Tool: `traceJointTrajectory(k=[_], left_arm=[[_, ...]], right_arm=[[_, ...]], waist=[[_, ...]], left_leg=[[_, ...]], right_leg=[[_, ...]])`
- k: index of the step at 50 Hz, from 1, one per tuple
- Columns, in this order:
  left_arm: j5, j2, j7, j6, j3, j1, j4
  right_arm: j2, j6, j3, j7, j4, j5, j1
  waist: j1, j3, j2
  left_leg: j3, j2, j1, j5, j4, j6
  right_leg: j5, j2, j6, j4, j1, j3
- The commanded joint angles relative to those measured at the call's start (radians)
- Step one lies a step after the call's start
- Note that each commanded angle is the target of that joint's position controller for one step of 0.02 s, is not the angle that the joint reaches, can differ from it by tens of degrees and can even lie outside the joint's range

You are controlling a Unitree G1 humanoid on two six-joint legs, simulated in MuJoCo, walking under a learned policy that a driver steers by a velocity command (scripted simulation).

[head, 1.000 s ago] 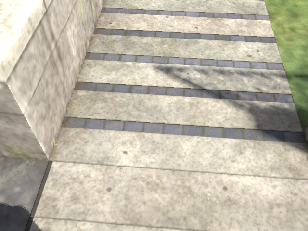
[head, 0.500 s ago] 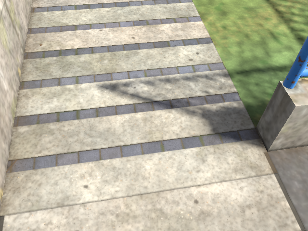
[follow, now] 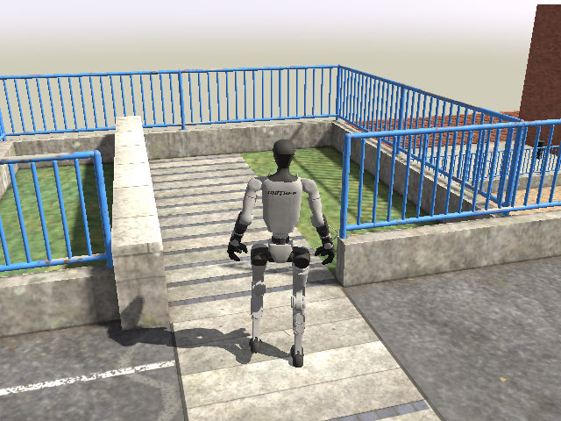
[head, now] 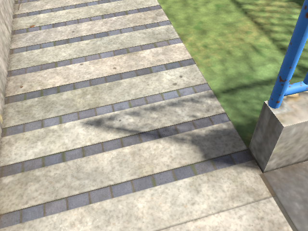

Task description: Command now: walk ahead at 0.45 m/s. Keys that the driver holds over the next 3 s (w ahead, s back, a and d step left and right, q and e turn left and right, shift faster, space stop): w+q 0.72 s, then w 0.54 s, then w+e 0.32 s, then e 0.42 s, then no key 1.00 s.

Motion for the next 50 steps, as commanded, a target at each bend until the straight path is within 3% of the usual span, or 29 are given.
traceJointTrajectory(k=[1,5,9,11,13,14,15,16,17,18,19,20,21,22,25,28,31,35,38,39,40,41,42,43,44,45,46,47,50], left_arm=[[0.003,0.139,0.007,-0.014,0.037,-0.003,-0.047],[0.003,0.173,0.020,-0.018,0.045,0.019,-0.014],[-0.012,0.200,0.021,-0.025,0.054,0.065,0.034],[-0.017,0.208,0.027,-0.017,0.058,0.069,0.051],[-0.009,0.225,0.029,-0.007,0.064,0.059,0.050],[-0.006,0.239,0.033,0.002,0.067,0.050,0.046],[-0.003,0.234,0.042,0.012,0.063,0.046,0.039],[0.017,0.208,0.051,0.009,0.048,0.074,0.015],[0.032,0.062,0.028,-0.015,-0.001,0.212,-0.016],[0.003,0.169,0.014,-0.049,0.020,0.099,-0.009],[-0.034,0.203,0.007,-0.067,0.030,-0.011,-0.054],[-0.025,0.189,0.013,-0.080,0.021,-0.058,-0.069],[-0.003,0.186,0.020,-0.083,0.026,-0.074,-0.071],[0.005,0.189,0.022,-0.075,0.031,-0.055,-0.072],[0.020,0.160,0.026,-0.042,0.028,-0.027,-0.067],[0.026,0.127,0.029,-0.034,0.016,-0.135,-0.101],[0.019,0.101,0.020,-0.046,0.006,-0.260,-0.125],[-0.002,0.133,0.003,-0.061,0.017,-0.340,-0.147],[-0.006,0.164,-0.005,-0.072,0.034,-0.282,-0.132],[-0.002,0.174,-0.002,-0.076,0.044,-0.210,-0.111],[0.013,0.206,0.004,-0.081,0.057,-0.107,-0.098],[0.034,0.282,0.010,-0.080,0.075,0.019,-0.084],[0.009,0.288,-0.004,-0.064,0.088,0.103,-0.030],[-0.009,0.206,-0.006,-0.061,0.065,0.067,-0.042],[-0.004,0.169,-0.004,-0.053,0.053,0.020,-0.047],[0.006,0.154,-0.003,-0.047,0.045,-0.021,-0.047],[0.011,0.133,-0.002,-0.047,0.037,-0.046,-0.043],[0.015,0.125,-0.002,-0.047,0.032,-0.058,-0.040],[-0.001,0.142,-0.002,-0.053,0.036,-0.046,-0.015]], right_arm=[[-0.062,-0.024,-0.013,0.014,-0.102,-0.007,-0.116],[-0.013,-0.013,0.014,0.026,-0.127,0.000,-0.216],[-0.026,-0.008,0.017,0.044,-0.168,0.010,-0.308],[-0.037,-0.007,0.015,0.054,-0.191,0.006,-0.333],[-0.066,-0.005,0.000,0.059,-0.191,0.002,-0.291],[-0.098,0.000,-0.018,0.055,-0.175,0.000,-0.208],[-0.141,0.007,-0.045,0.046,-0.138,0.003,-0.058],[-0.212,0.017,-0.070,0.029,-0.115,0.006,0.093],[-0.294,0.012,-0.080,0.033,-0.113,0.014,0.101],[-0.191,0.012,-0.055,0.029,-0.123,0.015,0.131],[-0.173,0.009,-0.047,0.025,-0.123,0.002,0.080],[-0.171,0.006,-0.046,0.021,-0.134,0.000,0.016],[-0.156,0.006,-0.042,0.019,-0.146,-0.008,-0.041],[-0.137,0.004,-0.036,0.015,-0.162,-0.022,-0.076],[-0.119,0.001,-0.033,0.006,-0.161,-0.011,-0.100],[-0.145,0.002,-0.041,-0.011,-0.141,-0.007,-0.066],[-0.155,0.014,-0.044,-0.023,-0.120,0.003,-0.023],[-0.155,0.028,-0.047,-0.029,-0.091,0.014,0.042],[-0.142,0.038,-0.045,-0.030,-0.084,0.005,0.040],[-0.120,0.040,-0.038,-0.028,-0.083,0.002,0.038],[-0.073,0.036,-0.020,-0.023,-0.089,-0.005,0.044],[-0.017,0.029,-0.001,-0.022,-0.103,-0.001,0.127],[-0.032,0.020,0.004,-0.026,-0.104,0.017,0.193],[-0.119,0.018,-0.014,-0.026,-0.098,0.023,0.124],[-0.137,0.018,-0.020,-0.025,-0.115,0.015,0.022],[-0.124,0.015,-0.017,-0.024,-0.132,0.002,-0.038],[-0.112,0.013,-0.020,-0.020,-0.138,-0.007,-0.062],[-0.094,0.013,-0.018,-0.015,-0.137,-0.006,-0.053],[-0.047,0.015,-0.004,-0.009,-0.138,-0.009,-0.066]], waist=[[0.024,0.099,-0.155],[0.052,0.107,-0.133],[0.070,0.138,-0.115],[0.062,0.142,-0.098],[0.026,0.083,-0.127],[-0.023,0.016,-0.140],[-0.103,-0.071,-0.126],[-0.157,-0.177,-0.028],[-0.043,-0.321,0.248],[-0.125,-0.367,0.120],[-0.124,-0.204,0.086],[-0.090,-0.113,-0.021],[-0.051,-0.052,-0.052],[-0.011,-0.040,-0.022],[0.026,-0.003,0.008],[-0.004,0.045,0.004],[-0.055,0.051,0.017],[-0.080,0.044,0.034],[-0.042,0.026,0.079],[-0.005,0.001,0.081],[0.044,-0.092,0.049],[0.054,-0.240,-0.133],[0.049,-0.280,-0.372],[0.071,-0.146,-0.235],[0.077,-0.043,-0.150],[0.062,0.021,-0.106],[0.041,0.050,-0.107],[0.020,0.055,-0.132],[0.010,0.051,-0.145]], left_leg=[[-0.030,0.060,-0.326,0.133,-0.045,-0.019],[0.000,0.029,-0.190,0.333,-0.305,-0.035],[-0.009,0.002,-0.135,0.405,-0.439,0.010],[-0.005,-0.011,-0.150,0.351,-0.476,0.040],[0.048,-0.066,-0.036,0.280,-0.465,0.078],[0.079,-0.106,0.080,0.239,-0.457,0.101],[0.095,-0.145,0.293,0.243,-0.477,0.130],[-0.114,-0.018,0.607,0.253,-0.466,0.186],[-0.700,0.244,0.932,-0.029,-0.586,0.382],[-0.825,0.247,0.942,-0.133,-0.716,0.350],[-0.684,0.223,0.823,-0.063,-0.741,0.304],[-0.583,0.185,0.669,0.051,-0.750,0.282],[-0.504,0.153,0.535,0.169,-0.762,0.277],[-0.455,0.124,0.442,0.248,-0.784,0.275],[-0.373,0.091,0.291,0.315,-0.834,0.292],[-0.305,0.049,0.214,0.318,-0.848,0.271],[-0.270,0.004,0.186,0.249,-0.820,0.218],[-0.367,0.038,0.278,0.172,-0.743,0.199],[-0.428,0.074,0.369,0.217,-0.647,0.174],[-0.412,0.049,0.368,0.273,-0.587,0.154],[-0.361,0.001,0.327,0.296,-0.418,0.122],[-0.237,-0.118,0.073,0.093,-0.101,0.053],[-0.169,-0.157,-0.168,-0.253,0.141,0.013],[-0.206,-0.106,-0.263,-0.206,0.224,0.009],[-0.175,-0.070,-0.276,-0.125,0.236,0.008],[-0.147,-0.043,-0.263,-0.067,0.192,0.007],[-0.137,-0.010,-0.237,-0.021,0.133,0.007],[-0.121,0.010,-0.191,0.006,0.093,0.005],[-0.075,0.028,-0.163,0.049,-0.028,-0.014]], right_leg=[[0.151,-0.257,-0.180,-0.241,0.159,0.252],[0.272,-0.221,-0.141,-0.259,0.073,0.073],[0.265,-0.271,-0.120,-0.272,0.112,0.011],[0.341,-0.298,-0.099,-0.228,0.192,-0.014],[0.700,-0.292,-0.075,-0.117,0.237,-0.059],[0.894,-0.277,-0.056,0.016,0.248,-0.088],[0.975,-0.241,-0.024,0.229,0.180,-0.131],[0.706,-0.204,0.013,0.534,-0.060,-0.137],[-0.232,0.006,0.074,0.910,-0.465,-0.056],[-0.278,-0.009,0.057,0.993,-0.553,0.115],[-0.197,-0.050,0.041,0.986,-0.618,0.107],[-0.120,-0.091,0.033,0.913,-0.596,0.097],[-0.078,-0.116,0.038,0.839,-0.554,0.089],[-0.051,-0.138,0.042,0.804,-0.483,0.099],[-0.025,-0.147,0.084,0.702,-0.434,0.074],[0.146,-0.131,0.119,0.517,-0.448,0.057],[0.338,-0.079,0.126,0.279,-0.363,0.047],[0.340,-0.043,0.115,0.143,-0.313,0.078],[0.229,-0.045,0.069,0.097,-0.245,0.073],[0.223,-0.041,0.040,0.055,-0.143,0.049],[0.205,-0.115,-0.013,0.066,0.045,0.105],[0.121,-0.315,-0.137,0.061,0.390,0.405],[-0.147,-0.444,-0.240,-0.056,0.501,0.774],[-0.290,-0.416,-0.212,-0.099,0.413,0.747],[-0.237,-0.373,-0.176,-0.103,0.305,0.597],[-0.120,-0.329,-0.165,-0.125,0.200,0.493],[-0.019,-0.294,-0.159,-0.146,0.135,0.419],[0.049,-0.267,-0.152,-0.168,0.088,0.367],[0.191,-0.246,-0.175,-0.214,0.045,0.268]])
